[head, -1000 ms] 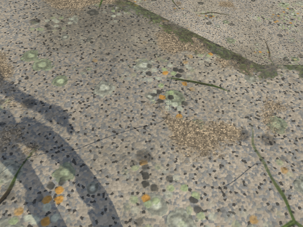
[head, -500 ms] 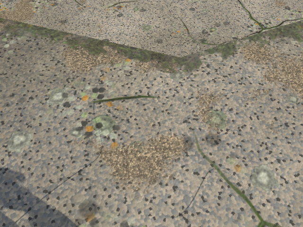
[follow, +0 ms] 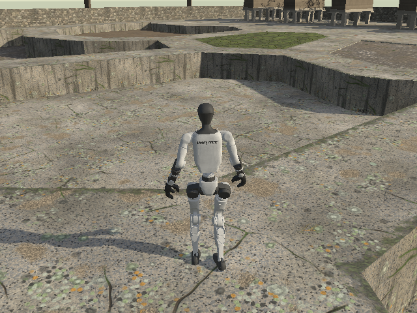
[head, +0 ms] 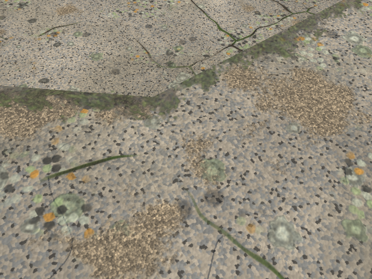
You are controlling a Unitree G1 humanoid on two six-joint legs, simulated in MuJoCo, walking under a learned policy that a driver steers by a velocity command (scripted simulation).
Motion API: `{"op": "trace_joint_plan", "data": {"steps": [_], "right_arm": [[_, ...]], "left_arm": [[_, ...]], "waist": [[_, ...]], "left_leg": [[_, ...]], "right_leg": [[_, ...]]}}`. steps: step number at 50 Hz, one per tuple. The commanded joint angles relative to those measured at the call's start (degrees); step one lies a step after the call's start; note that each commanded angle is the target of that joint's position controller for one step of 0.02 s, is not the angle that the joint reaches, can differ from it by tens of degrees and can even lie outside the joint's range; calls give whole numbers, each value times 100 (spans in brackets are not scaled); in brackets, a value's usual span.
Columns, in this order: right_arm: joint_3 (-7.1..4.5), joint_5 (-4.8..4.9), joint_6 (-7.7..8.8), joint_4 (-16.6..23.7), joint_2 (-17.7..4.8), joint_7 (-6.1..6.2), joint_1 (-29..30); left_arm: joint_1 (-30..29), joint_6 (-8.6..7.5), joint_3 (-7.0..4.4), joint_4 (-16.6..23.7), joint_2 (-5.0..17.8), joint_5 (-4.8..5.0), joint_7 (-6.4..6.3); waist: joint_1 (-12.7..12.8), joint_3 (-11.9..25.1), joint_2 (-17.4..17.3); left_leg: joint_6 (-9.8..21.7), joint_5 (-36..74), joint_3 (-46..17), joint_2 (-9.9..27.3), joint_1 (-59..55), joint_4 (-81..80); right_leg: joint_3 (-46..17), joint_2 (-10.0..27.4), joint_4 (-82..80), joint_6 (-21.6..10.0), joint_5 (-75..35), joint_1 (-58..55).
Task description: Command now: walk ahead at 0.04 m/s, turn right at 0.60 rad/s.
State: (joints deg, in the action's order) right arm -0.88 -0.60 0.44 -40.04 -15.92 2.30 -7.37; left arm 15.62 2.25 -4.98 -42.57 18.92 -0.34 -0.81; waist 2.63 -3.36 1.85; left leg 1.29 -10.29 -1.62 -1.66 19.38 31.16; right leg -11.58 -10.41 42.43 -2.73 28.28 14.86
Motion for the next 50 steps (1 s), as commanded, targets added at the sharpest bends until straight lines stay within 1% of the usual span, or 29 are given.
{"op": "trace_joint_plan", "data": {"steps": [1, 2, 3, 4, 5, 7, 11, 16, 18, 19, 20, 21, 22, 23, 24, 25, 27, 29, 32, 34, 36, 40, 43, 45, 46, 47, 48, 49, 50], "right_arm": [[-222, 50, -40, 274, -829, 5, -737], [-169, 34, -62, 330, -636, -1, -410], [-159, -6, -80, 387, -628, 19, -179], [-176, -50, -78, 399, -686, 39, -115], [-194, -76, -76, 386, -718, 33, -163], [-226, -80, -55, 351, -750, 18, -327], [-300, -91, -56, 273, -861, -26, -528], [-395, -136, -102, 247, -1057, -147, -474], [-432, -96, -144, 220, -1141, -172, -461], [-443, -41, -171, 212, -1151, -177, -403], [-441, -34, -190, 143, -1074, -190, -570], [-375, -84, -234, 207, -729, -237, -822], [-292, -82, -328, 643, -573, -133, -303], [-328, -87, -387, 588, -767, -83, -105], [-347, -1, -395, 494, -749, -108, -198], [-367, 34, -349, 379, -771, -134, -338], [-408, -90, -311, 234, -852, -172, -551], [-400, -73, -329, 228, -782, -202, -517], [-367, -49, -373, 303, -681, -183, -302], [-364, -104, -360, 337, -717, -208, -196], [-365, -129, -317, 390, -741, -250, 8], [-302, -116, -145, 348, -625, -296, 56], [-251, -63, -21, 251, -542, -281, -196], [-217, -69, 75, -7, -404, -194, -854], [-253, -115, 145, -114, -627, -121, -1268], [-331, -168, 199, -110, -1158, -71, -1668], [-493, -198, 191, -280, -1601, -101, -1652], [-447, -124, 201, -306, -1302, -142, -1438], [-371, -57, 232, -267, -988, -192, -1139]], "left_arm": [[456, 30, -173, 281, 734, -162, -22], [296, 76, -175, 249, 679, -128, 39], [187, 125, -167, 287, 635, -86, 119], [186, 158, -147, 298, 597, -41, 193], [161, 177, -128, 300, 569, -1, 233], [-28, 200, -95, 380, 513, 26, 268], [-372, 259, -18, 526, 387, -22, 317], [-578, 232, 69, 680, 303, 21, 371], [-472, 182, 76, 685, 290, 27, 369], [-274, 134, 81, 622, 259, 0, 346], [-126, 71, 57, 555, 358, -59, 286], [-75, -3, -43, 598, 876, -126, 206], [69, -3, -252, 680, 1653, -109, 210], [212, -4, -224, 618, 1345, -83, 201], [-81, -1, -116, 615, 1027, -47, 172], [-446, 14, -62, 646, 843, -45, 146], [-604, -10, -13, 683, 680, 2, 94], [-372, -38, -25, 621, 693, 28, 113], [-103, -49, -69, 542, 766, 16, 115], [136, -36, -90, 485, 784, -26, 130], [206, -31, -106, 470, 814, -82, 162], [315, -116, -87, 353, 788, -139, 171], [201, -182, -56, 287, 734, -138, 178], [-76, -194, -12, 295, 609, -79, 140], [-163, -251, 63, 351, 348, -61, 115], [-171, -328, 204, 495, -142, 14, 125], [-457, -376, 118, 576, 306, -128, 96], [-439, -407, 68, 531, 462, -180, 123], [-222, -428, 67, 351, 464, -167, 204]], "waist": [[-155, 916, -793], [-88, 617, -593], [-37, 541, -813], [-53, 530, -1067], [-85, 570, -1112], [-189, 650, -1079], [-330, 603, -1111], [-390, 606, -1305], [-304, 642, -1246], [-154, 655, -1101], [-90, 628, -689], [-178, 463, 888], [3, 168, 1618], [122, 197, 862], [-102, 92, 640], [-306, 48, 553], [-352, 360, 681], [-289, 553, 435], [-151, 501, 446], [-27, 568, 528], [50, 373, 622], [63, 262, 530], [-124, 193, 479], [-597, 102, 171], [-783, 183, -318], [-873, 496, -1382], [-807, -224, -1087], [-536, -582, -668], [-332, -589, -627]], "left_leg": [[1491, 3854, -2312, 2510, -1697, -980], [1247, 3301, -1573, 2060, -1358, -1082], [1015, 2802, -1132, 1732, -1275, -1165], [949, 2905, -801, 1520, -1232, -1166], [930, 2956, -581, 1424, -1233, -1157], [999, 2794, -437, 1504, -1386, -1184], [1097, 1937, -327, 1749, -1417, -1290], [962, 1351, 31, 1841, -986, -1144], [824, 1298, 139, 1881, -918, -868], [624, 1131, 327, 1818, -698, -543], [269, 602, 558, 1676, -301, -45], [-198, -1150, 1132, 1054, 732, 1422], [-376, -2651, 695, 166, 1614, 2260], [-370, -2490, 132, 355, 1563, 2890], [-333, -1999, -14, 402, 1492, 3025], [-315, -1543, -69, 446, 1385, 2862], [-349, -1174, 28, 338, 1237, 2998], [-388, -1114, 7, 280, 1256, 2989], [-413, -1142, -60, 249, 1441, 2550], [-399, -1192, -69, 223, 1420, 2203], [-372, -1260, -75, 165, 1433, 1831], [-219, -1344, 12, 93, 902, 1112], [6, -1311, 122, -21, -120, 333], [191, -531, 224, -60, -1677, -926], [266, -1083, -423, 481, -2533, -1252], [597, -2976, -2430, 1920, -2910, -2165], [1038, -3853, -3696, 2432, -2122, -2603], [1130, -3766, -3434, 2323, -1802, -2547], [980, -3269, -2861, 1947, -1729, -2517]], "right_leg": [[533, 344, 2524, 263, 837, 1311], [553, 501, 2612, 354, 399, 1282], [603, 590, 2596, 434, 76, 1299], [704, 569, 2647, 525, -128, 1284], [781, 548, 2619, 580, -254, 1254], [860, 569, 2385, 629, -327, 1299], [1016, 816, 1547, 578, -306, 1215], [1427, 923, 197, 345, -205, 314], [1557, 889, -500, 220, -467, -38], [1620, 820, -1200, 126, -927, -467], [1289, 849, -1910, 41, -1369, -908], [-636, 2128, -2823, -234, -1680, -1265], [-2080, 3252, -2773, -1137, -3299, -682], [-1719, 3072, -2644, -1368, -3517, -658], [-1203, 2680, -2581, -1258, -3406, -523], [-818, 2257, -2573, -1007, -3194, -476], [-547, 1910, -2434, -901, -3753, -753], [-626, 1918, -2360, -931, -3953, -984], [-948, 1940, -2375, -1003, -3508, -1197], [-1338, 1887, -2686, -1113, -1458, -1191], [-1752, 1880, -2963, -1194, 13, -1036], [-1860, 1853, -2958, -1197, 247, -722], [-1855, 1737, -2884, -1089, 323, -32], [-1597, 1349, -2469, -792, 571, 1004], [-1201, 1019, -1722, -517, 735, 1777], [-98, 300, 23, -192, 568, 2275], [187, 208, 796, -186, 144, 2988], [-4, 578, 1183, -187, -330, 3056], [82, 693, 1276, -119, -698, 2917]]}}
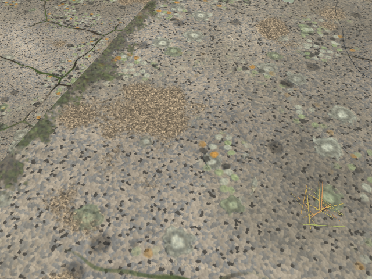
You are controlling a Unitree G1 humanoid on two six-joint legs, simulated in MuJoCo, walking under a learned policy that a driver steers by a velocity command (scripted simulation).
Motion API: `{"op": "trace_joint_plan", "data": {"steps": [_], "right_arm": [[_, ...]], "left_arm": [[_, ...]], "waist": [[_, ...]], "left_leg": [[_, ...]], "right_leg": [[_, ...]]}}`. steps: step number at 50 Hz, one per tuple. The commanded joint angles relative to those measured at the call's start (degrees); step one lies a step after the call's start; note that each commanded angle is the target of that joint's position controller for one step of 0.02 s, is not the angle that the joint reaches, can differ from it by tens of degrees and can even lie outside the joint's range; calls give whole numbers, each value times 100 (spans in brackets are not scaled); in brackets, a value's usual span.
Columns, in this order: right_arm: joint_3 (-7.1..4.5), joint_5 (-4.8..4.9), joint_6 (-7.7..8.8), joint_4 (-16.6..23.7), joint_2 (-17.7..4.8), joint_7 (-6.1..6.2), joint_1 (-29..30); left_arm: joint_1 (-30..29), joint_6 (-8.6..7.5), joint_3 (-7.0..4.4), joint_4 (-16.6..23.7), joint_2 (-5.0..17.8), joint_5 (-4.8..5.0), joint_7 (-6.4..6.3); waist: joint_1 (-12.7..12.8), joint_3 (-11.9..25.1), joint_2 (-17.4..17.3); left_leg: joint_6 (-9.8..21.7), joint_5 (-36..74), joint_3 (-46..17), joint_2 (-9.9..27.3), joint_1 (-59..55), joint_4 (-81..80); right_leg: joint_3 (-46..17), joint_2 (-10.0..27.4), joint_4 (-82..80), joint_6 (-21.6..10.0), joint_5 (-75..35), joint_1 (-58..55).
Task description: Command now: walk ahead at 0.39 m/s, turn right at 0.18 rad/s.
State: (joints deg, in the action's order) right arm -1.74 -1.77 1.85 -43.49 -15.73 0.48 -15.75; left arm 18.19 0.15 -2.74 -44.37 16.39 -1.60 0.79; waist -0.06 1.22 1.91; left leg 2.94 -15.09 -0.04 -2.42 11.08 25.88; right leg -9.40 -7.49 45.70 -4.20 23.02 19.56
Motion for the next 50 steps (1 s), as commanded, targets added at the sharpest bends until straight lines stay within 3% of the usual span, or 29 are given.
{"op": "trace_joint_plan", "data": {"steps": [1, 4, 8, 11, 14, 16, 17, 18, 19, 20, 21, 22, 24, 27, 31, 34, 36, 38, 39, 40, 42, 46, 50], "right_arm": [[-246, 74, 125, 106, -857, -39, -143], [-202, 104, 259, -105, -676, -83, -422], [-195, 137, 306, -424, -576, -133, -947], [-164, 108, 287, -622, -553, -113, -1107], [-158, 103, 247, -777, -650, -75, -1184], [-158, 149, 235, -792, -695, -34, -980], [-142, 220, 236, -797, -683, -26, -915], [-71, 248, 261, -626, -484, -16, -962], [88, 459, 187, -688, 181, 1, -2001], [-116, 270, 48, -900, -557, 101, -1712], [-116, 230, 23, -797, -460, 83, -1300], [-63, 160, 9, -788, -312, 67, -1013], [-60, 27, -138, -881, -213, 3, -973], [-4, 38, -308, -1084, 42, -15, -1142], [2, 23, -455, -1103, -27, 78, -536], [24, 37, -452, -1184, 0, 101, -336], [61, 7, -382, -1309, 63, 123, -391], [62, -35, -247, -1323, -211, 156, -366], [56, 75, -201, -1398, -255, 137, -144], [109, 97, -139, -1400, -61, 114, -18], [107, 133, -84, -1459, -64, 124, 27], [132, 133, -92, -1639, 56, 153, -190], [144, 123, -107, -1768, 84, 167, -266]], "left_arm": [[-327, -221, -159, 402, 709, -44, 111], [-561, -210, -94, 361, 528, -128, 214], [-1449, -199, 28, 593, 300, -106, 241], [-1830, -234, 158, 670, 23, -62, 254], [-1643, -258, 155, 537, 98, -9, 164], [-828, -313, 84, 193, 298, -47, 61], [-231, -390, 45, -24, 417, -120, 0], [469, -449, -22, -170, 752, -227, -71], [662, -394, -154, -214, 1235, -163, -90], [677, -338, -135, -234, 904, 191, -67], [79, -342, -30, -203, 609, 215, -83], [-366, -350, 87, -169, 225, 170, -103], [-635, -366, 202, -265, -18, 146, -163], [-715, -423, 208, -394, 104, 78, -158], [-580, -307, 178, -602, 235, 33, -161], [-581, -178, 152, -724, 268, 60, -177], [-598, -123, 175, -790, 186, 106, -200], [-329, -110, 196, -891, 29, 124, -198], [-187, -76, 185, -986, -56, 168, -187], [-138, -71, 179, -1112, -23, 125, -190], [-26, -87, 168, -1275, -3, 104, -204], [-74, -121, 190, -1484, -77, 106, -229], [-61, -109, 211, -1668, -145, 109, -264]], "waist": [[33, -900, -771], [-52, -675, -827], [-318, -739, -757], [-376, -714, -822], [-272, -448, -960], [127, -91, -875], [438, 222, -684], [628, 895, -235], [300, 2029, 1232], [449, 2072, 334], [207, 1240, 349], [90, 627, 196], [-195, 199, 288], [-376, 344, 354], [-167, 137, 491], [-151, -152, 388], [-234, -332, 114], [-59, -496, -312], [160, -744, -846], [175, -639, -811], [194, -454, -695], [73, -410, -338], [37, -435, -231]], "left_leg": [[668, -2161, -2462, 1719, -904, -2003], [690, -526, -1554, 1344, -957, -2030], [794, 912, -1010, 1228, -1168, -2003], [656, 3307, -426, 1077, -940, -1496], [470, 4613, -381, 1197, -950, -914], [280, 5190, -401, 1123, -1088, -64], [155, 4810, -233, 942, -789, 721], [26, 2726, -136, 729, 125, 1901], [-151, -1911, 149, -125, 1346, 4006], [-110, -1927, -479, -92, 1210, 4408], [-97, -1686, -546, 102, 1425, 4404], [-112, -1417, -474, 285, 1471, 4046], [-201, -1012, -372, 435, 881, 3407], [-308, -784, -152, 336, 181, 2696], [-298, -635, -1, 338, 74, 1617], [-217, -313, 65, 309, -138, 981], [-112, 155, 27, 341, -600, 85], [41, 111, -830, 999, -543, -664], [123, -272, -981, 1056, 408, -828], [59, -382, -966, 1039, 750, -1015], [-72, -71, -741, 859, 664, -1002], [-27, 416, -603, 797, 140, -813], [-2, 517, -574, 798, 87, -784]], "right_leg": [[17, 469, 987, 112, -447, 2276], [507, 712, 1205, 278, -1108, 2219], [1014, 983, 473, 441, -1510, 2426], [1376, 828, -590, 440, -1617, 1588], [1421, 577, -1145, 220, -1808, 607], [1338, 383, -1750, -14, -2052, -321], [1278, 511, -2203, -138, -2755, -1266], [344, 1609, -1891, -318, -4298, -2683], [-1676, 3482, -1597, -1444, -6822, -4110], [-1615, 3154, -1782, -1486, -6882, -3393], [-971, 2862, -2069, -1347, -6400, -2723], [-581, 2573, -2375, -1130, -5945, -2068], [27, 2107, -2765, -775, -5549, -1098], [405, 1905, -2937, -743, -5093, -577], [201, 1804, -3282, -683, -2186, -239], [-84, 1795, -3466, -606, -314, 130], [-132, 1691, -3379, -358, 314, 451], [20, 1363, -3125, 11, 174, 470], [461, 965, -2985, 76, -529, -187], [492, 980, -2785, 77, -1071, -885], [428, 1094, -2714, 37, -1427, -1280], [386, 1159, -2824, 32, -1464, -1011], [403, 1162, -2837, 58, -1560, -1032]]}}
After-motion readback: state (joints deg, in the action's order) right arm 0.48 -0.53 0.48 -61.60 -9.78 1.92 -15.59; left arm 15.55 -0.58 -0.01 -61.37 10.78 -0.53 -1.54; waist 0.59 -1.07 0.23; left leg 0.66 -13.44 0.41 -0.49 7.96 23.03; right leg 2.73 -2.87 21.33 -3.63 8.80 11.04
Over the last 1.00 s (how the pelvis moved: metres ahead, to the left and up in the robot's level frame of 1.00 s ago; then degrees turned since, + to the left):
0.03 -0.02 0.01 -30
